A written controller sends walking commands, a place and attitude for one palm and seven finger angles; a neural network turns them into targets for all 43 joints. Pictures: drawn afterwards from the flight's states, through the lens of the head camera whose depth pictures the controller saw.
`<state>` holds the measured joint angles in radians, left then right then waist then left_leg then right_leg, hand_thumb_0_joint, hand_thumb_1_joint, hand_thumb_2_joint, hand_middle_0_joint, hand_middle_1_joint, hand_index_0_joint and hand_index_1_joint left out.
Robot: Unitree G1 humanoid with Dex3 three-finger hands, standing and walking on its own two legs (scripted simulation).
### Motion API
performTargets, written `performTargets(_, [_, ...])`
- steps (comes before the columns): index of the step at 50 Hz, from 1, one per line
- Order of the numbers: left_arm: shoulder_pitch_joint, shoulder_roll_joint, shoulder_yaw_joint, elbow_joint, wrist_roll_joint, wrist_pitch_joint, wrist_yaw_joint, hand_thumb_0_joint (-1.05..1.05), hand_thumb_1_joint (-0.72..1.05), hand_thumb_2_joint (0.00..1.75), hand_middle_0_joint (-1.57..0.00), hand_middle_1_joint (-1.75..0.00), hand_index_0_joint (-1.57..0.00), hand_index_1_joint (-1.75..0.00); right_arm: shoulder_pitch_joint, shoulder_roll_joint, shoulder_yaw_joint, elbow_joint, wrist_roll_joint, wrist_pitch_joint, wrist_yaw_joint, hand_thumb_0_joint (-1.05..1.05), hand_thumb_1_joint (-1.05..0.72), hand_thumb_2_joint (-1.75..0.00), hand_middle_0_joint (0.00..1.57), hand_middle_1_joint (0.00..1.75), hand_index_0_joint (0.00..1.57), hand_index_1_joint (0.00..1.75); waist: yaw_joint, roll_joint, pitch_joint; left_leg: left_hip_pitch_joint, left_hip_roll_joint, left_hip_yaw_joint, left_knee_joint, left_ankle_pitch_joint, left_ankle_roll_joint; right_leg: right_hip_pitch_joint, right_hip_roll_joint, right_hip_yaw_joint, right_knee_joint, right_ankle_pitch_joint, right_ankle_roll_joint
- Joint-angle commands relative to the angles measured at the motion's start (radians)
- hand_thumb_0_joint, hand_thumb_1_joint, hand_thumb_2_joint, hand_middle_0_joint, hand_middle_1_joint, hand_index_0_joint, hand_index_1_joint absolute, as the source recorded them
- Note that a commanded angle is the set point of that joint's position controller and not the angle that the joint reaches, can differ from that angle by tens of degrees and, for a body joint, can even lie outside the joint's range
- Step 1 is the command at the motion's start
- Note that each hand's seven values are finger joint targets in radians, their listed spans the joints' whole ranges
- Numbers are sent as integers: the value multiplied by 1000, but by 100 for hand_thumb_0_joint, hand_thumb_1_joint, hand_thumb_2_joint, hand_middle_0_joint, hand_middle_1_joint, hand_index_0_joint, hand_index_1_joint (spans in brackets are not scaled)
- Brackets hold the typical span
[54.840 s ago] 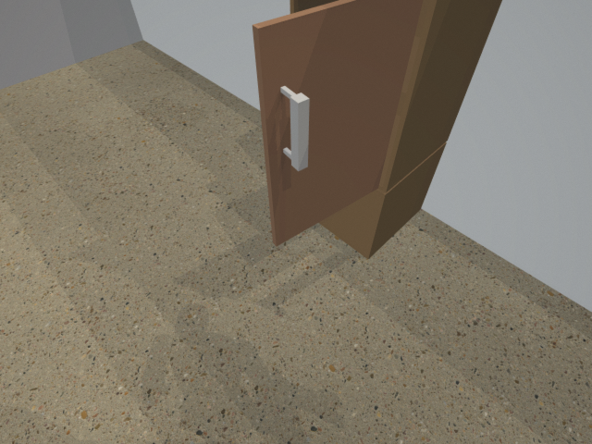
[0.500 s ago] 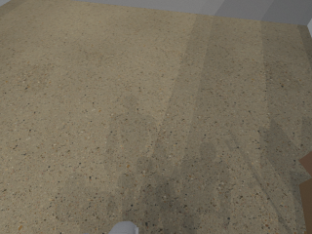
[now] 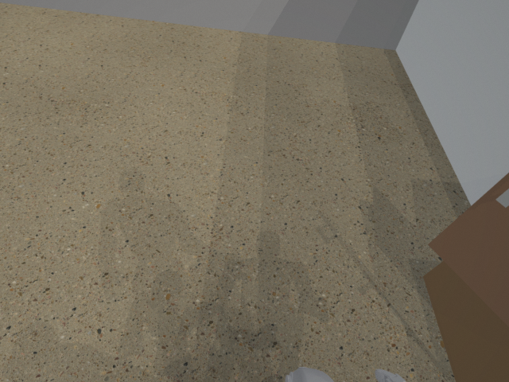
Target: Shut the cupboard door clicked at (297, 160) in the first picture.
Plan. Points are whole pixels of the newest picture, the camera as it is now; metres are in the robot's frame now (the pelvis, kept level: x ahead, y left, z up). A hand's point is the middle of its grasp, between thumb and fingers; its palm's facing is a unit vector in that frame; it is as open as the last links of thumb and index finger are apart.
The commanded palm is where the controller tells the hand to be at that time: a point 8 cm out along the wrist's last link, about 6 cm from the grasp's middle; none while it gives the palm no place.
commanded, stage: turn to face it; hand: left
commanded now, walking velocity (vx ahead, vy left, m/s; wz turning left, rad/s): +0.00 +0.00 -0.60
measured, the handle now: out of the picture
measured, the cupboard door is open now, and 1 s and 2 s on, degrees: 33 33 33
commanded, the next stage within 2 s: take the last steps up to it in 1.50 s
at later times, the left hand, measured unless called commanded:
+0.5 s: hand (183, 360) +0.17 +0.14 -0.16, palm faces -0.30 -0.92 -0.26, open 7.4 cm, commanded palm none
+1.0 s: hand (193, 321) +0.24 +0.13 -0.16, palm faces -0.56 -0.79 -0.23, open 7.4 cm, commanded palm none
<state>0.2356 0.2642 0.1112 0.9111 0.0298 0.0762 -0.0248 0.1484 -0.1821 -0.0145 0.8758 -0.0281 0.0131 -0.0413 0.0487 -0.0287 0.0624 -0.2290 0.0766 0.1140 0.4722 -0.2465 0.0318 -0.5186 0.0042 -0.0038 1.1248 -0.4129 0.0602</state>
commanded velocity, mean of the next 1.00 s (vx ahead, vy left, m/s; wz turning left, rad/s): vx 0.00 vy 0.00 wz -0.60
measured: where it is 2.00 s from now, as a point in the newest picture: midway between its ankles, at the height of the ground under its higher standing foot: outside the picture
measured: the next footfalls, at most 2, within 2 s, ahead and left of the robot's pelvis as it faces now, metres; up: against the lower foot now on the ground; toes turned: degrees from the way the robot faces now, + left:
right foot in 0.26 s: +0.00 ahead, -0.15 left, +0.00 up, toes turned -16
left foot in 0.64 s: +0.14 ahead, +0.08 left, +0.00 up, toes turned -20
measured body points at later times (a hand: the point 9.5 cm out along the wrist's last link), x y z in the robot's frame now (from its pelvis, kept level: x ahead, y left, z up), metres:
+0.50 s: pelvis +0.02 -0.02 -0.01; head +0.06 -0.05 +0.44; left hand +0.19 +0.18 -0.14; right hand -0.01 -0.29 -0.16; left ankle +0.06 +0.11 -0.69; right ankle -0.04 -0.14 -0.74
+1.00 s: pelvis +0.04 +0.02 +0.00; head +0.08 +0.00 +0.44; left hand +0.27 +0.18 -0.15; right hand -0.07 -0.23 -0.14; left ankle +0.11 +0.09 -0.75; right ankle -0.06 -0.09 -0.70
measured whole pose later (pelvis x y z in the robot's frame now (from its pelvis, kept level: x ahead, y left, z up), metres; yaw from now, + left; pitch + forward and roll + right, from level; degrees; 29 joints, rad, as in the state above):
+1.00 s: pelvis +0.04 +0.02 +0.00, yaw -36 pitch +0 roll -2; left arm 0.17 0.25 0.09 0.88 0.03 0.09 -0.04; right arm 0.24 -0.22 -0.04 0.90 -0.03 0.01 -0.03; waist -0.01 0.02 0.08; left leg -0.26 0.15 0.24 0.52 -0.26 0.01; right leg -0.38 -0.03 -0.06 0.85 -0.44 0.04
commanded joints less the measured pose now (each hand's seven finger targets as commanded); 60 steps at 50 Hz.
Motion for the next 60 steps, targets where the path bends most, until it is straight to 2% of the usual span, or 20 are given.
performTargets(1, [-31, 35, 8, -94, -4, -7, -15, 0, 90, 90, -20, -30, -20, -30, 53, -199, -65, -47, -1, -18, -6, 0, -90, -90, 20, 30, 20, 30, -57, 207, -51, 106, 247, -111, -180, 200, 95, -49, -42, -20, -74, 30, 13])
performTargets(8, [-87, 29, -13, -116, -5, -24, -13, 0, 90, 90, -20, -30, -20, -30, 120, -241, -84, -10, -4, -14, 7, 0, -90, -90, 20, 30, 20, 30, -88, 262, -95, 141, 292, -37, -61, 442, 92, 112, -22, -95, -353, -11, -24])
performTargets(11, [-8, 55, -7, -97, -7, -34, -9, 0, 90, 90, -20, -30, -20, -30, 89, -254, -88, -12, 3, -12, 12, 0, -90, -90, 20, 30, 20, 30, -32, 212, -137, 81, 269, 20, 74, 391, 25, 302, -14, -99, -613, 181, -56])
performTargets(12, [60, 114, 4, -74, -1, -46, -2, 0, 90, 90, -20, -30, -20, -30, 90, -229, -85, -20, 14, -11, 18, 0, -90, -90, 20, 30, 20, 30, 3, 80, -174, -28, 216, 68, 220, 255, -33, 463, -87, -8, -737, 331, -85])
performTargets(13, [106, 235, 23, -66, 9, -62, 14, 0, 90, 90, -20, -30, -20, -30, 67, -137, -61, -65, 19, -8, 25, 0, -90, -90, 20, 30, 20, 30, 30, -263, -164, -330, 52, 118, 452, -293, -100, 611, -346, 357, -799, 641, -188])
performTargets(14, [140, 262, 27, -54, -8, -55, 29, 0, 90, 90, -20, -30, -20, -30, 19, -161, -55, -84, 14, 8, 15, 0, -90, -90, 20, 30, 20, 30, 52, -231, -150, -389, 15, -18, 630, -414, -102, 535, -421, 411, -770, 804, -280])
performTargets(15, [110, 248, 20, -64, -10, -53, 34, 0, 90, 90, -20, -30, -20, -30, 28, -149, -53, -79, 18, 15, 16, 0, -90, -90, 20, 30, 20, 30, 26, -157, -114, -409, 36, -82, 707, -348, -95, 469, -406, 356, -785, 645, -304])
performTargets(20, [-24, 150, 0, -103, -12, -64, 45, 0, 90, 90, -20, -30, -20, -30, 55, -154, -56, -43, 12, 9, 20, 0, -90, -90, 20, 30, 20, 30, -43, -147, -128, -378, 30, -94, 636, -163, -133, 469, -239, 198, -712, 810, -237])
performTargets(27, [-38, 182, 14, -108, 0, -52, 34, 0, 90, 90, -20, -30, -20, -30, 38, -127, -57, -68, 22, 6, 20, 0, -90, -90, 20, 30, 20, 30, -40, -143, -88, -204, -34, -67, 325, -166, -122, 322, -219, 307, -708, 615, -244])
performTargets(30, [-98, 154, 12, -120, -9, -40, 31, 0, 90, 90, -20, -30, -20, -30, 158, -147, -60, -36, 24, -11, 14, 0, -90, -90, 20, 30, 20, 30, -107, -107, -109, 60, -42, -65, 15, 45, -113, 162, -142, 284, -617, 431, -155])
performTargets(32, [-40, 47, -11, -147, -27, -30, 20, 0, 90, 90, -20, -30, -20, -30, 212, -316, -86, -41, 2, -27, 5, 0, -90, -90, 20, 30, 20, 30, -106, 370, -158, 194, 369, -483, -189, 162, 47, -49, 73, 46, -224, -206, -33])
performTargets(33, [-74, 80, -11, -154, -17, -32, 20, 0, 90, 90, -20, -30, -20, -30, 216, -320, -82, -47, -1, -22, 4, 0, -90, -90, 20, 30, 20, 30, -118, 298, -130, 105, 418, -515, -183, 166, 118, -24, 17, 78, -50, -228, -37])
performTargets(37, [-57, 74, 9, -110, -5, -20, -10, 0, 90, 90, -20, -30, -20, -30, 57, -225, -54, -88, -7, -26, -6, 0, -90, -90, 20, 30, 20, 30, -51, 199, -64, 30, 277, -234, -178, 224, 88, -38, -36, 43, 97, -46, -7])
performTargets(48, [-112, 29, -14, -126, -6, -20, -17, 0, 90, 90, -20, -30, -20, -30, 144, -239, -79, -18, -4, -15, 8, 0, -90, -90, 20, 30, 20, 30, -98, 245, -111, 132, 298, -51, -96, 334, 93, 100, -24, -84, -316, -37, -22])
performTargets(52, [7, 56, -6, -93, -8, -28, -8, 0, 90, 90, -20, -30, -20, -30, 76, -254, -86, -24, 5, -6, 16, 0, -90, -90, 20, 30, 20, 30, -24, 185, -126, -4, 283, 28, 44, 200, 21, 337, -18, -93, -603, 178, -58])
performTargets(53, [66, 126, 5, -78, 1, -40, 1, 0, 90, 90, -20, -30, -20, -30, 77, -211, -81, -35, 15, -3, 23, 0, -90, -90, 20, 30, 20, 30, 6, 17, -145, -122, 207, 78, 206, 37, -39, 463, -119, 42, -753, 254, -93])
performTargets(54, [95, 234, 23, -73, 9, -54, 16, 0, 90, 90, -20, -30, -20, -30, 37, -123, -57, -83, 15, 0, 27, 0, -90, -90, 20, 30, 20, 30, 33, -318, -95, -385, 33, 109, 460, -386, -105, 512, -361, 418, -848, 503, -193])
performTargets(55, [125, 255, 23, -64, -8, -52, 27, 0, 90, 90, -20, -30, -20, -30, 4, -163, -58, -94, 12, 17, 19, 0, -90, -90, 20, 30, 20, 30, 45, -251, -89, -399, 16, -41, 624, -400, -97, 419, -418, 449, -847, 564, -266])
performTargets(57, [11, 200, 16, -89, -5, -55, 39, 0, 90, 90, -20, -30, -20, -30, 13, -145, -61, -77, 13, 23, 23, 0, -90, -90, 20, 30, 20, 30, -17, -233, -50, -471, 28, -119, 711, -258, -93, 375, -326, 397, -867, 323, -262])
performTargets(60, [-46, 124, -11, -104, -13, -66, 39, 0, 90, 90, -20, -30, -20, -30, 58, -157, -63, -31, 8, 18, 30, 0, -90, -90, 20, 30, 20, 30, -61, -143, -83, -387, 30, -110, 685, -103, -116, 368, -226, 211, -801, 502, -220])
